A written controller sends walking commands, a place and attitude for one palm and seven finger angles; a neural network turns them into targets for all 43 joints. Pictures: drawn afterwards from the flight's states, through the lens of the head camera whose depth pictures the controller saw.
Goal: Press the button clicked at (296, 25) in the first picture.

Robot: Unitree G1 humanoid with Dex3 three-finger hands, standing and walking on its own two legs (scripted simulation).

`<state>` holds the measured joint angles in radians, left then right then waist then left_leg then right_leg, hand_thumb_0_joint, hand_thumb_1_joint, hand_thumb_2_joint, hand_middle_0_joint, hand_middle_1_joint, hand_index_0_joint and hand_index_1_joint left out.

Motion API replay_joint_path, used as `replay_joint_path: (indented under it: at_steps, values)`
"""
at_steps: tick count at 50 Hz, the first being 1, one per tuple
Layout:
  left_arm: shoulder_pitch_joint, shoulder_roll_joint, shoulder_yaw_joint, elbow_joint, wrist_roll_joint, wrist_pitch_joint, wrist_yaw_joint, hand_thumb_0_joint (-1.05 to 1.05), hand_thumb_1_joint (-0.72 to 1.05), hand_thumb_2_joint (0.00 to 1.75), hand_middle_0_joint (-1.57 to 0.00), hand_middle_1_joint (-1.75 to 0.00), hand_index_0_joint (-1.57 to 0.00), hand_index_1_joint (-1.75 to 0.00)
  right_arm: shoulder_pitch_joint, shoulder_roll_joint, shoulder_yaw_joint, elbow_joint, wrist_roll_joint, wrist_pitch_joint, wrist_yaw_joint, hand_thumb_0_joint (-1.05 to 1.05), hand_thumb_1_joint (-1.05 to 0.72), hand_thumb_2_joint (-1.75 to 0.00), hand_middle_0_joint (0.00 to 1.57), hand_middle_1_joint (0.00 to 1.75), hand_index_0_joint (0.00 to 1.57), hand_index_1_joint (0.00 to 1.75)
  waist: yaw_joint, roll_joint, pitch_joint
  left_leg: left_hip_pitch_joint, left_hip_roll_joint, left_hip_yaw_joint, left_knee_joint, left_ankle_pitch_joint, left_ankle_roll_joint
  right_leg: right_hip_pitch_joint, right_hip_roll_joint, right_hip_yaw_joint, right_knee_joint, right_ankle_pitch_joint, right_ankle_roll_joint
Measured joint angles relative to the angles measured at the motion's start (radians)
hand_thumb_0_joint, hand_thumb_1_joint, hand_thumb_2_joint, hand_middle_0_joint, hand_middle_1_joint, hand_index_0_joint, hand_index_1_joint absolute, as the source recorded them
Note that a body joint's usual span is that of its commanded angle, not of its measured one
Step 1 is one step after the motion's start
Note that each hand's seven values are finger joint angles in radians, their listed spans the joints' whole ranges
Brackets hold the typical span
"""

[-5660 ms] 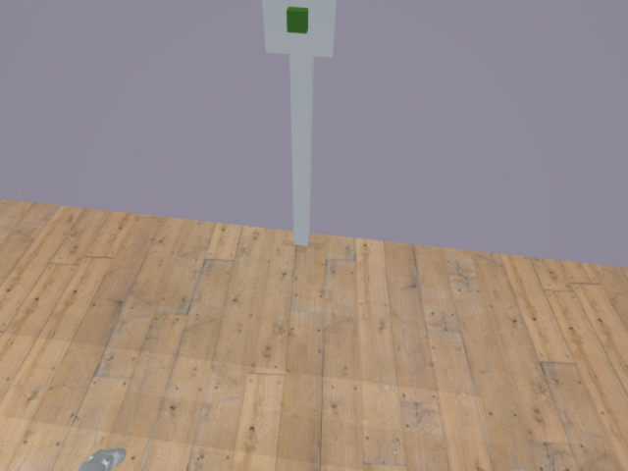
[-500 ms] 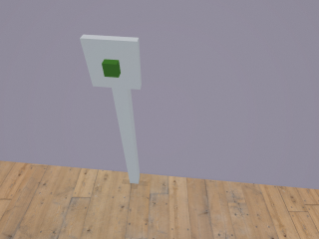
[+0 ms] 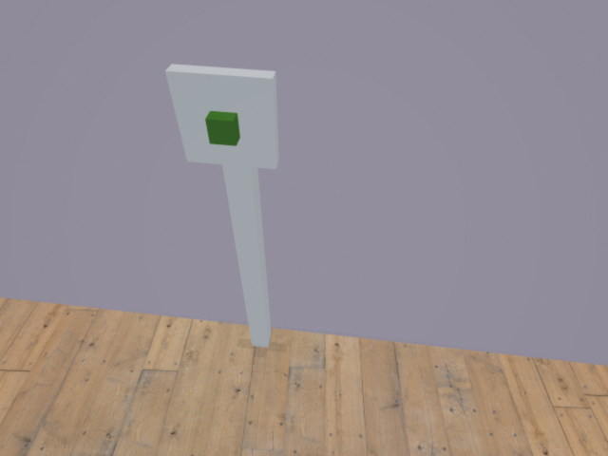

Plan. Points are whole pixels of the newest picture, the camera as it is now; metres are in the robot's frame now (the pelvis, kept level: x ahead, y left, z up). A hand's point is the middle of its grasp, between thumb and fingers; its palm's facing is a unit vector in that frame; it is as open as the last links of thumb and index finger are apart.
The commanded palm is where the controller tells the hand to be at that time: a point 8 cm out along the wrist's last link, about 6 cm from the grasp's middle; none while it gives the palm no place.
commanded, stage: shuffle to correct the standing spot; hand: left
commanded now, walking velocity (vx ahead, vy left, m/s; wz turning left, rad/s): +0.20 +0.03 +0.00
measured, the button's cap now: (223, 127) +0.61 +0.19 +0.14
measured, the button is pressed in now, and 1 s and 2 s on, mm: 0 0 0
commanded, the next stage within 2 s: come to a stop and stand still in 0.38 s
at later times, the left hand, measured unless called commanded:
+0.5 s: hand out of the picture +0.05 +0.20 -0.19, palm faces +0.04 -0.99 -0.13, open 7.4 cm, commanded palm none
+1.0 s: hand (193, 405) +0.24 +0.20 -0.17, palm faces +0.03 -0.97 -0.24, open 7.3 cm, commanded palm none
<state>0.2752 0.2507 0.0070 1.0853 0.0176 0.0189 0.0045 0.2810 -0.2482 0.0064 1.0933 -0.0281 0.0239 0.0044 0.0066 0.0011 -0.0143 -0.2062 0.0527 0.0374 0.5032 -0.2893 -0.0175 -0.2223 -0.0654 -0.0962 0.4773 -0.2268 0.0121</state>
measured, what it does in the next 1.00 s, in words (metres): walks ahead: right foot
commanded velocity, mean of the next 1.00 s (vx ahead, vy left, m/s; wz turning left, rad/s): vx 0.00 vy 0.00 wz -0.04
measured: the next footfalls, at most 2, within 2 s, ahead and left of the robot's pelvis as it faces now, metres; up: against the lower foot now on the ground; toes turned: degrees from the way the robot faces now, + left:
right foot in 0.78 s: +0.29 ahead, -0.07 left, +0.00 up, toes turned -7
left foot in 1.12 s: +0.15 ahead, +0.17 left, +0.00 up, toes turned +2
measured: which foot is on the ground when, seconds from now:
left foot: down 0.00-0.78, up 0.80-1.00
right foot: down 0.00-0.38, up 0.40-0.76, down 0.78-1.00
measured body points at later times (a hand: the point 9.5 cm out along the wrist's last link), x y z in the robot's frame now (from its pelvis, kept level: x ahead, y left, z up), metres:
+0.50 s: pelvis +0.11 +0.05 -0.01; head +0.11 +0.07 +0.44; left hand +0.05 +0.26 -0.18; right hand +0.11 -0.18 -0.15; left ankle +0.06 +0.11 -0.74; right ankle +0.05 -0.09 -0.67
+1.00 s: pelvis +0.15 +0.03 -0.01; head +0.18 +0.01 +0.43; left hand +0.24 +0.25 -0.16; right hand +0.17 -0.21 -0.18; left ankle +0.11 +0.16 -0.68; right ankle +0.25 -0.07 -0.74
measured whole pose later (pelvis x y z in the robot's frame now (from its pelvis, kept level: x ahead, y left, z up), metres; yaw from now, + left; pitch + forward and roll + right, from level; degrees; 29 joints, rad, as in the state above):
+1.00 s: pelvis +0.15 +0.03 -0.01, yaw +0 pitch -2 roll +0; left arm 0.13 0.14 0.05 0.97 0.03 0.02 0.05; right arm 0.20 -0.17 -0.07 1.05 -0.01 0.05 -0.03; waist -0.03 0.02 0.11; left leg -0.41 0.02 0.01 1.09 -0.48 -0.02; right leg -0.39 -0.04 -0.14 0.55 -0.13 -0.06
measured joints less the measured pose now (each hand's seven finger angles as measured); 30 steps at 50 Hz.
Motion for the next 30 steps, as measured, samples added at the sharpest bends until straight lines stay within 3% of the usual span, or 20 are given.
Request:
replay_joint_path:
  at_steps: [4, 9, 13, 16, 19, 22, 25, 27, 30]
  values:
    - [0.05, -0.042, -0.001, 0.02, -0.001, 0.002, -0.002, 0.01, 0.91, 0.9, -0.2, -0.3, -0.2, -0.3, 0.056, 0.05, 0.003, 0.024, 0.005, -0.008, -0.001, 0.0, -0.91, -0.9, 0.2, 0.3, 0.2, 0.3, -0.005, -0.011, 0.006, 0.012, -0.006, 0.008, 0.027, -0.008, 0.002, 0.002, -0.008, 0.012, 0.044, -0.046, 0.005]
    - [0.094, -0.082, 0.001, 0.027, 0.004, -0.01, -0.003, 0.01, 0.91, 0.9, -0.2, -0.3, -0.2, -0.3, 0.116, 0.101, -0.002, 0.045, 0.014, -0.019, -0.006, 0.0, -0.91, -0.9, 0.2, 0.3, 0.21, 0.3, -0.012, -0.018, 0.016, 0.026, -0.017, 0.015, 0.043, -0.053, 0.01, 0.004, -0.01, 0.034, 0.08, -0.083, -0.014]
    - [0.11, -0.11, 0.009, 0.024, 0.003, -0.04, 0.003, 0.01, 0.91, 0.9, -0.2, -0.3, -0.2, -0.3, 0.134, 0.118, -0.006, 0.057, 0.018, -0.023, -0.011, 0.0, -0.91, -0.9, 0.2, 0.3, 0.21, 0.3, -0.011, 0.007, 0.028, 0.008, -0.003, 0.004, 0.11, -0.106, 0.017, 0.02, -0.002, 0.018, 0.089, -0.12, 0.027]
    - [0.119, -0.123, 0.021, 0.019, 0.007, -0.061, 0.013, 0.01, 0.91, 0.9, -0.2, -0.3, -0.2, -0.3, 0.116, 0.122, -0.013, 0.054, 0.017, -0.017, -0.009, 0.0, -0.91, -0.9, 0.2, 0.3, 0.21, 0.3, -0.005, 0.008, 0.037, -0.058, 0.001, 0.032, 0.231, -0.17, 0.03, 0.043, -0.009, -0.008, 0.083, -0.14, 0.033]
    - [0.137, -0.126, 0.029, 0.022, 0.009, -0.059, 0.02, 0.0, 0.91, 0.9, -0.2, -0.3, -0.2, -0.3, 0.076, 0.114, -0.021, 0.032, 0.02, -0.036, -0.007, 0.01, -0.91, -0.9, 0.2, 0.3, 0.2, 0.3, 0.009, -0.01, 0.05, -0.067, -0.01, 0.074, 0.157, -0.108, 0.043, 0.061, -0.026, -0.01, 0.103, -0.17, 0.04]
    - [0.147, -0.127, 0.031, 0.056, 0.002, -0.024, 0.023, 0.01, 0.91, 0.9, -0.2, -0.3, -0.2, -0.3, 0.034, 0.11, -0.029, 0.009, 0.01, -0.08, -0.022, 0.0, -0.91, -0.9, 0.2, 0.3, 0.2, 0.3, 0.01, -0.032, 0.049, -0.021, -0.017, 0.127, 0.155, -0.115, 0.072, -0.039, -0.024, 0.05, 0.366, -0.255, -0.009]
    - [0.131, -0.122, 0.037, 0.074, 0.005, -0.009, 0.019, 0.01, 0.91, 0.9, -0.2, -0.3, -0.2, -0.3, 0.031, 0.118, -0.022, -0.008, 0.007, -0.102, -0.036, 0.0, -0.91, -0.9, 0.2, 0.3, 0.2, 0.3, -0.013, -0.027, 0.031, 0.053, -0.014, 0.151, 0.071, -0.115, 0.074, -0.159, -0.004, 0.042, 0.602, -0.214, -0.031]
    - [0.101, -0.112, 0.042, 0.061, 0.007, -0.011, 0.014, 0.01, 0.91, 0.9, -0.2, -0.3, -0.19, -0.3, 0.044, 0.133, -0.015, -0.007, 0.007, -0.109, -0.041, 0.0, -0.91, -0.9, 0.2, 0.3, 0.2, 0.3, -0.019, -0.028, 0.026, 0.099, -0.02, 0.156, 0.002, -0.093, 0.072, -0.224, -0.003, 0.025, 0.653, -0.154, -0.028]
    - [0.039, -0.102, 0.046, 0.02, 0.006, -0.012, 0.012, 0.01, 0.91, 0.9, -0.2, -0.29, -0.19, -0.3, 0.067, 0.158, -0.001, 0.007, 0.008, -0.105, -0.05, 0.0, -0.91, -0.9, 0.2, 0.3, 0.2, 0.3, -0.018, -0.025, 0.031, 0.146, -0.026, 0.152, -0.079, -0.064, 0.067, -0.284, 0.0, 0.006, 0.588, -0.062, -0.018]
